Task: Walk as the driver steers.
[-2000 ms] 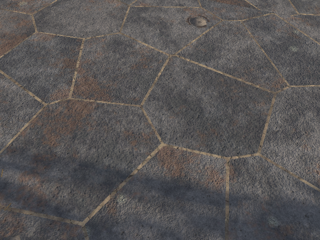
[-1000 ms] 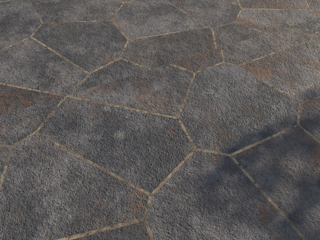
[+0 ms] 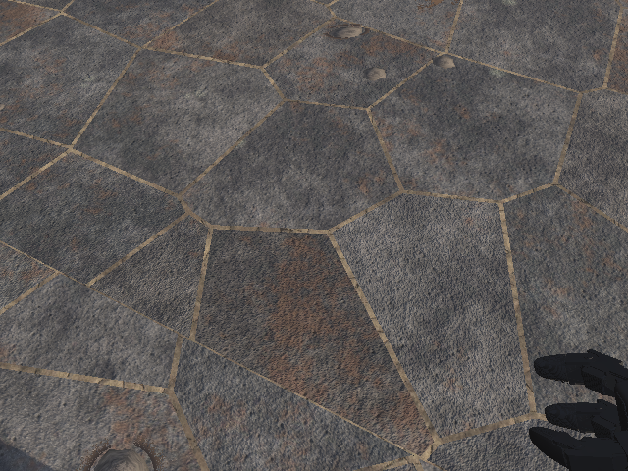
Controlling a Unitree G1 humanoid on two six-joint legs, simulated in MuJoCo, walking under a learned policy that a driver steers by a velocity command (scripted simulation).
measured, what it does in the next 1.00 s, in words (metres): goes down, turning left: left foot, then right foot 0.11 m lower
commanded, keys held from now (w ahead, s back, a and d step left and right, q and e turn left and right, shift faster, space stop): w+q+shift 0.58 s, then w+shift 0.20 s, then shift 0.22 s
